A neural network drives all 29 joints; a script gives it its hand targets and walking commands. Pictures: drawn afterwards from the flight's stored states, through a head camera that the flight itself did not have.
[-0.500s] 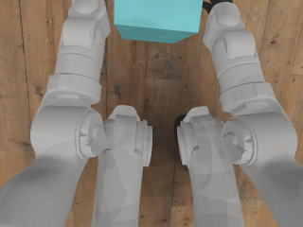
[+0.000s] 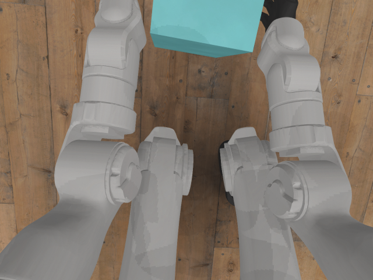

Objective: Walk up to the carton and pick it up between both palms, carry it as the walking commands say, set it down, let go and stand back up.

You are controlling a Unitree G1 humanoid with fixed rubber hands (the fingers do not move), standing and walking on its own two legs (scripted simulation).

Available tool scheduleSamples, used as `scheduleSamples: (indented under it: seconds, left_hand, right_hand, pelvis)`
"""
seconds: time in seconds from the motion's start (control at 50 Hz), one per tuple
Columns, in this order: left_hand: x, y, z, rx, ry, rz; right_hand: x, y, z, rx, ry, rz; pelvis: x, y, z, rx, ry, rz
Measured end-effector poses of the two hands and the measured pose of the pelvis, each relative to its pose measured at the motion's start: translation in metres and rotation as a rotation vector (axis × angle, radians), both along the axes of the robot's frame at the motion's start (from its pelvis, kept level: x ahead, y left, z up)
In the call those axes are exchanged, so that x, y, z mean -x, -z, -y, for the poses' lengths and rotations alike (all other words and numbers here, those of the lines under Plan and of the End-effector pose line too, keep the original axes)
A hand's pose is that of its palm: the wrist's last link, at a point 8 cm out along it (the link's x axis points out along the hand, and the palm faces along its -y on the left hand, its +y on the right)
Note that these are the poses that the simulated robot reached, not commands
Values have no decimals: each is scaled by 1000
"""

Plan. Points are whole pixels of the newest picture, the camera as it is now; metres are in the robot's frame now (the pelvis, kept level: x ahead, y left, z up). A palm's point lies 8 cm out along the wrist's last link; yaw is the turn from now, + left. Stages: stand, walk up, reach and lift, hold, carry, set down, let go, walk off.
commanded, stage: reach and lift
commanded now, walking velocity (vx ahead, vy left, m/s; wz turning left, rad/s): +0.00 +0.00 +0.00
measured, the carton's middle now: out of the picture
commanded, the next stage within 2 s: none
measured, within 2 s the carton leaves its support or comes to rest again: neither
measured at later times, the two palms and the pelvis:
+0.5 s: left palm out of the picture +0.52 +0.14 -0.06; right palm (302, 20) +0.50 -0.10 -0.07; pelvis -0.01 -0.01 +0.05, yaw +1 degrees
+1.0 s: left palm out of the picture +0.50 +0.14 +0.01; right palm (339, 13) +0.48 -0.10 +0.00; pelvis -0.02 -0.01 +0.10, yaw +1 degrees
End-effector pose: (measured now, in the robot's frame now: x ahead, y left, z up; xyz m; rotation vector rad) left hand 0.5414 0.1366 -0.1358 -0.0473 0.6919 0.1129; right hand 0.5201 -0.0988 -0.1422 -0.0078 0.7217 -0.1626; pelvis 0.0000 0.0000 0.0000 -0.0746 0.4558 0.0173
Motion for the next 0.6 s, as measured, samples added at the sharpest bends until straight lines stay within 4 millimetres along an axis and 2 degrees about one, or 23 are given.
scheduleSamples:
  seconds: [0.14,0.32,0.48,0.6]
  left_hand:
    - [12,-22,-2,4,-18,7]
    - [11,-58,-6,7,-36,39]
    - [20,-73,0,-4,-19,21]
    - [30,-88,3,24,-25,35]
  right_hand:
    - [8,-23,-1,-11,-3,6]
    - [8,-54,-6,-16,-6,35]
    - [19,-68,0,-15,4,16]
    - [30,-87,3,-7,9,30]
  pelvis:
    - [3,-14,4,-12,4,29]
    - [11,-29,7,-19,-4,54]
    - [12,-46,7,-18,-7,64]
    - [13,-57,6,-22,-5,88]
